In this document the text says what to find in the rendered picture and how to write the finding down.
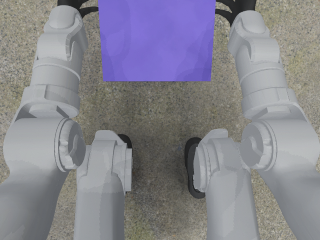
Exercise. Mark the right robot hand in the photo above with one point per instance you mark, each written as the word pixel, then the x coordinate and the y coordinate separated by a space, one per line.
pixel 236 7

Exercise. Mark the carton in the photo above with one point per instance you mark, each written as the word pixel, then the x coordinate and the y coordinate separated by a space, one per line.
pixel 156 40

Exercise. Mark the right robot forearm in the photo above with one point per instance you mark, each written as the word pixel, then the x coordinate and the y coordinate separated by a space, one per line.
pixel 260 70

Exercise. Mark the right robot upper arm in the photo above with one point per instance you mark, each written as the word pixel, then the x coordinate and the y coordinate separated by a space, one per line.
pixel 285 152

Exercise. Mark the left robot thigh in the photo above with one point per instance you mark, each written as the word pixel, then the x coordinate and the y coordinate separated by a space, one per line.
pixel 100 194

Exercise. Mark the left robot forearm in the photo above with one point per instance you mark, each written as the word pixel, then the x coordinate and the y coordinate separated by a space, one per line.
pixel 57 67

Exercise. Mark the left robot upper arm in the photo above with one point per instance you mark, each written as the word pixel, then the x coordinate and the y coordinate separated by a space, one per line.
pixel 40 153

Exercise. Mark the left robot shin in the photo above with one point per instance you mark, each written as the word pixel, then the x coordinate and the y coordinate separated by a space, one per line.
pixel 99 135

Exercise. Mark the left robot hand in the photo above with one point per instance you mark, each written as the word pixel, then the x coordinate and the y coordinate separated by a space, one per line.
pixel 77 4

